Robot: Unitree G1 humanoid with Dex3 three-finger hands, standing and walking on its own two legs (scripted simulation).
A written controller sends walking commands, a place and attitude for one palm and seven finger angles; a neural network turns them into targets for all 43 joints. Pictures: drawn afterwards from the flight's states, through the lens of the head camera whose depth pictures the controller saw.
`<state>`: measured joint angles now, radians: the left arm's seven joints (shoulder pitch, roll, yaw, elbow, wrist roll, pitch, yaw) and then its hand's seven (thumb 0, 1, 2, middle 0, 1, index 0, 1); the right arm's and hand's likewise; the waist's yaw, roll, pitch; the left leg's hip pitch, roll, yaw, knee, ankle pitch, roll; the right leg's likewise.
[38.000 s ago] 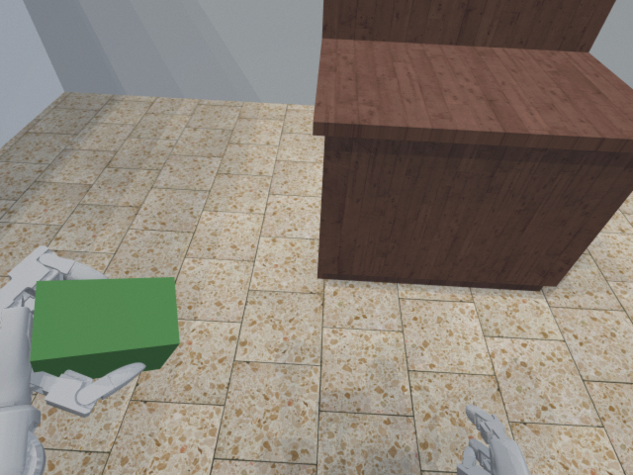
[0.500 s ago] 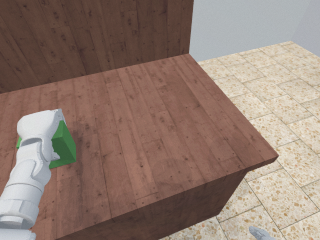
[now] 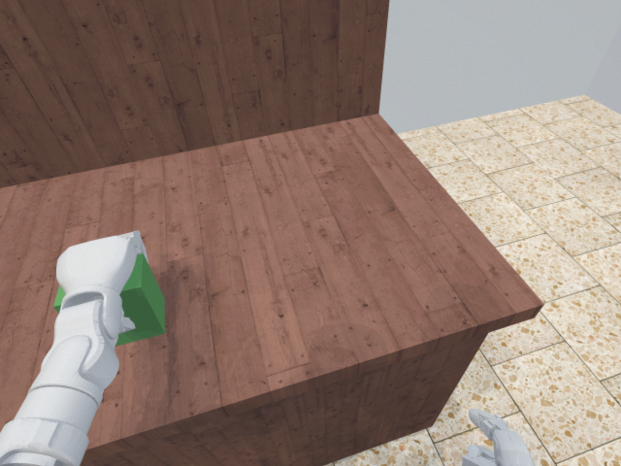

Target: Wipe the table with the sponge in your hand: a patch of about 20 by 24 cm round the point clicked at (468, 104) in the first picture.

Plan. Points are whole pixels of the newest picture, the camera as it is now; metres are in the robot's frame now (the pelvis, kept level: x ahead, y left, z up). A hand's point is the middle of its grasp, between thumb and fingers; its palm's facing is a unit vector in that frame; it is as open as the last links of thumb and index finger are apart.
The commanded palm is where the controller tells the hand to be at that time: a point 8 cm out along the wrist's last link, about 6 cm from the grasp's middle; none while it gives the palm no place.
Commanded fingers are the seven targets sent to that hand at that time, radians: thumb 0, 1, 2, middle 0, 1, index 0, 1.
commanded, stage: wipe back along the first lane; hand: left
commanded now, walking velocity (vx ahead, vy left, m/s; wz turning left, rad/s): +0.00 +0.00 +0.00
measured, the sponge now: (121, 310) +0.31 +0.32 +0.02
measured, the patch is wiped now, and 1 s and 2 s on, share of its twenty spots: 1.00 1.00 1.00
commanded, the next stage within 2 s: lift the sponge slowly off the table in 0.78 s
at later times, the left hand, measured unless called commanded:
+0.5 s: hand (116, 317) +0.27 +0.29 +0.06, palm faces +0.00 -0.06 -1.00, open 10.7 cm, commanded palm +0.23 +0.28 +0.09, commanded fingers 0.00 0.10 1.30 -1.20 -1.60 -1.20 -1.60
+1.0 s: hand (113, 349) +0.23 +0.27 +0.06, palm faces +0.03 -0.08 -1.00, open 10.7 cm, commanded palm +0.19 +0.26 +0.10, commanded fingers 0.00 0.10 1.30 -1.20 -1.60 -1.20 -1.60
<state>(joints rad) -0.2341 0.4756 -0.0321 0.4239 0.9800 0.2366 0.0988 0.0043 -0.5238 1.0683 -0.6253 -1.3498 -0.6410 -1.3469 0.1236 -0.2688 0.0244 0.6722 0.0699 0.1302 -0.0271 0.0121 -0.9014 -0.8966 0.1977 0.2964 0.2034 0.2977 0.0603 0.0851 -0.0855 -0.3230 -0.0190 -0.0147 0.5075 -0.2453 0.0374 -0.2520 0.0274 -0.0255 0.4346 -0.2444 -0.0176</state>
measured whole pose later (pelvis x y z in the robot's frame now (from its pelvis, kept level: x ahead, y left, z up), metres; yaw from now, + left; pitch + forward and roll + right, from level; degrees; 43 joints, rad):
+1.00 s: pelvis +0.00 +0.00 +0.00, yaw -1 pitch -1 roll -1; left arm 0.16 0.41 -0.08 -0.04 0.96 0.35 0.11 0.00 -0.52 1.06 -0.62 -1.35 -0.64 -1.34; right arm 0.05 -0.26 0.03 0.67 0.06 0.09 -0.02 0.01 -0.90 -0.90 0.20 0.30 0.20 0.30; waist 0.11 0.10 -0.06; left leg -0.23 -0.02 0.00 0.50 -0.25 0.03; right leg -0.18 0.03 -0.01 0.45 -0.26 -0.02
